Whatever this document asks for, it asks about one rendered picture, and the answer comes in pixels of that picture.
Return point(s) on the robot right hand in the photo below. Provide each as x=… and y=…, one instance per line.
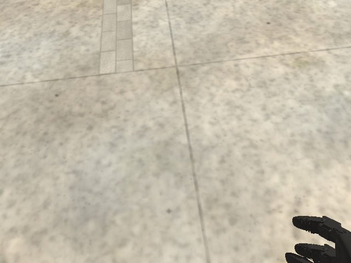
x=327, y=228

